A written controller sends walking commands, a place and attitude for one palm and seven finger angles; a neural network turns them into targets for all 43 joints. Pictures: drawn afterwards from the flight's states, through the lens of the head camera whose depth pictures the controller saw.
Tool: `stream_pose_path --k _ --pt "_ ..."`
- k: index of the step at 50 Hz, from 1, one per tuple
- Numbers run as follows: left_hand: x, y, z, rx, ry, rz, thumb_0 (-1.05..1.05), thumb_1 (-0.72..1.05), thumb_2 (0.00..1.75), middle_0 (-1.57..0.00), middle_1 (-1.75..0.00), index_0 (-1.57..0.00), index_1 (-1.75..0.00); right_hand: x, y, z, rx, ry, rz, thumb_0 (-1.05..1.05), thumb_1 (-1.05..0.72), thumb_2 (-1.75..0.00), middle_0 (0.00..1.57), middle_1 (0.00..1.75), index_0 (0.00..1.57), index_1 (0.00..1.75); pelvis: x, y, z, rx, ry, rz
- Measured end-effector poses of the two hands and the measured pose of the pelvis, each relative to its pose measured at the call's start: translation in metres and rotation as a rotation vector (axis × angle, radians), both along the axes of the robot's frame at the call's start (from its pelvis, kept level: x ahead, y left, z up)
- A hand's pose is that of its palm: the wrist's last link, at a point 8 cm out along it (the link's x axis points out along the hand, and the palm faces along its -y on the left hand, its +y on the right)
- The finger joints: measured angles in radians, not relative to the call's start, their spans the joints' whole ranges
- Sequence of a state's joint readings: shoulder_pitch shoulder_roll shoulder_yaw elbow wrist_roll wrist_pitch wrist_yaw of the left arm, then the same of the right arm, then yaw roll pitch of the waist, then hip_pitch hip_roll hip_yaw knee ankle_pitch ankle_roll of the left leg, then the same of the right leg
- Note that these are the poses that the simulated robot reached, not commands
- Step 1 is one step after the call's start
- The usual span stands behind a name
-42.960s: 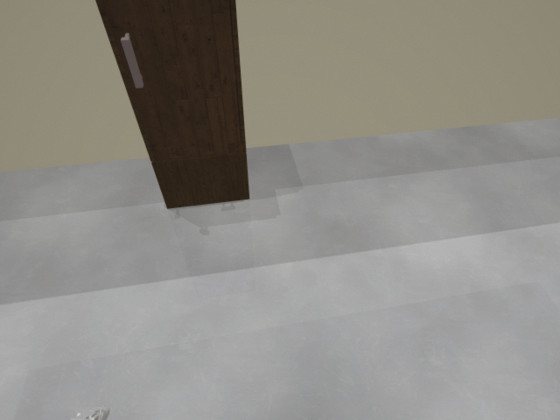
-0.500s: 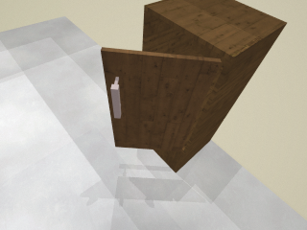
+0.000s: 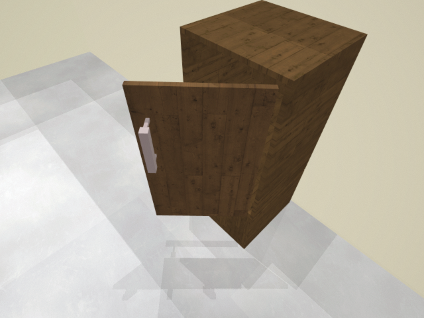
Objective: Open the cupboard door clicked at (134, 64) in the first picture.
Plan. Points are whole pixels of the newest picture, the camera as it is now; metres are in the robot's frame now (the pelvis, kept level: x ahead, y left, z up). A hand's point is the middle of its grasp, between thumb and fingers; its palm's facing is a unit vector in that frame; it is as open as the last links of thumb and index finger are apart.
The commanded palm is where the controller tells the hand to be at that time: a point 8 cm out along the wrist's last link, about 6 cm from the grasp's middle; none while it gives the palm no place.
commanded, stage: come to a stop and stand still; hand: left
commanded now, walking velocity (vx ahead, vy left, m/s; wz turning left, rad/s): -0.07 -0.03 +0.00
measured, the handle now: (149, 146) +0.53 +0.20 -0.02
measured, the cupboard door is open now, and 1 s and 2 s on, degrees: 46 46 46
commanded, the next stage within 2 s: look again from close up in 1.12 s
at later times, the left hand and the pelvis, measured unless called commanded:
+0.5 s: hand out of the picture -0.03 +0.18 -0.18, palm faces +0.04 -0.99 -0.16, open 7.4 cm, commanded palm none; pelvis -0.01 +0.02 +0.00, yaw +0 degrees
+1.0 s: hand out of the picture -0.06 +0.15 -0.18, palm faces +0.05 -0.99 -0.13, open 7.4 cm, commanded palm none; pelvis -0.02 +0.01 +0.00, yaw +0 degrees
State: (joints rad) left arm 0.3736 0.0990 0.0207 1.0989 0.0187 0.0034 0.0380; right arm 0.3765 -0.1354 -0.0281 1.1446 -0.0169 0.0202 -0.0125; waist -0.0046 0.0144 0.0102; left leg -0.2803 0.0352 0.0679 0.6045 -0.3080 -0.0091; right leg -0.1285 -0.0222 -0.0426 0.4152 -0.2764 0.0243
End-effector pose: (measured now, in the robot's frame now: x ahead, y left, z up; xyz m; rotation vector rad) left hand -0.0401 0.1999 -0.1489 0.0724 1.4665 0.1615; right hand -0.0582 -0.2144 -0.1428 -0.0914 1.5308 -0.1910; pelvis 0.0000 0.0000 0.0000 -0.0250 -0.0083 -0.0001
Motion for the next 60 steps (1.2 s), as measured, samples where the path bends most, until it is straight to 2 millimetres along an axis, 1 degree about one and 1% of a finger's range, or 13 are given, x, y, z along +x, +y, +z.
stream_pose_path --k 3,8,12,16,23,29,34,41,51,60 --pt "-0.004 0.0 -0.008 -0.026 0.023 0.015 0.0 0.91 0.89 -0.2 -0.3 -0.2 -0.3 0.015 0.007 0.0 -0.021 -0.026 0.015 0.01 -0.91 -0.89 0.19 0.29 0.19 0.3 0.002 0.007 -0.003 0.003 -0.007 0.001" --pt "0.0 0.005 -0.011 -0.037 0.025 0.015 0.0 0.9 0.89 -0.2 -0.3 -0.2 -0.3 0.043 0.02 0.003 -0.033 -0.095 0.045 0.01 -0.92 -0.89 0.19 0.29 0.19 0.3 0.002 0.015 -0.001 0.02 -0.015 -0.006" --pt "0.005 0.012 -0.01 -0.034 0.004 0.008 0.0 0.9 0.89 -0.2 -0.3 -0.19 -0.3 0.05 0.018 0.006 -0.053 -0.106 0.056 0.03 -0.95 -0.89 0.2 0.29 0.2 0.3 0.001 0.021 0.0 0.022 -0.017 -0.005" --pt "0.007 0.02 -0.009 -0.023 -0.006 -0.008 0.0 0.9 0.89 -0.2 -0.3 -0.19 -0.3 0.053 0.017 0.008 -0.06 -0.131 0.053 0.03 -0.95 -0.89 0.2 0.29 0.2 0.3 -0.002 0.024 0.002 0.024 -0.017 -0.007" --pt "0.004 0.032 -0.004 0.002 -0.009 -0.024 0.0 0.9 0.89 -0.2 -0.3 -0.19 -0.3 0.045 0.019 0.008 -0.048 -0.132 0.048 0.02 -0.94 -0.89 0.2 0.29 0.2 0.3 -0.008 0.025 0.003 0.028 -0.013 -0.007" --pt "-0.004 0.033 -0.001 0.016 0.001 -0.027 0.0 0.91 0.89 -0.2 -0.3 -0.19 -0.3 0.033 0.022 0.006 -0.025 -0.11 0.041 0.01 -0.93 -0.89 0.2 0.29 0.2 0.3 -0.012 0.023 0.004 0.028 -0.014 -0.006" --pt "-0.012 0.028 0.001 0.014 0.014 -0.027 0.0 0.9 0.89 -0.2 -0.3 -0.19 -0.3 0.024 0.024 0.004 -0.008 -0.096 0.032 0.01 -0.92 -0.89 0.2 0.29 0.2 0.3 -0.015 0.02 0.004 0.028 -0.015 -0.007" --pt "-0.02 0.016 0.0 -0.002 0.02 -0.022 0.0 0.9 0.89 -0.2 -0.3 -0.19 -0.3 0.016 0.023 0.003 0.005 -0.086 0.025 0.01 -0.91 -0.89 0.2 0.29 0.2 0.3 -0.019 0.015 0.004 0.027 -0.016 -0.007" --pt "-0.025 0.001 -0.001 -0.02 0.012 -0.016 0.0 0.9 0.89 -0.2 -0.3 -0.19 -0.3 0.011 0.017 0.003 0.004 -0.088 0.022 0.01 -0.91 -0.89 0.2 0.29 0.2 0.3 -0.024 0.008 0.004 0.025 -0.016 -0.005" --pt "-0.027 -0.002 -0.002 -0.02 0.01 -0.016 0.0 0.9 0.89 -0.2 -0.3 -0.19 -0.3 0.01 0.012 0.003 -0.001 -0.089 0.022 0.01 -0.91 -0.89 0.2 0.29 0.19 0.3 -0.026 0.004 0.003 0.022 -0.011 -0.005"
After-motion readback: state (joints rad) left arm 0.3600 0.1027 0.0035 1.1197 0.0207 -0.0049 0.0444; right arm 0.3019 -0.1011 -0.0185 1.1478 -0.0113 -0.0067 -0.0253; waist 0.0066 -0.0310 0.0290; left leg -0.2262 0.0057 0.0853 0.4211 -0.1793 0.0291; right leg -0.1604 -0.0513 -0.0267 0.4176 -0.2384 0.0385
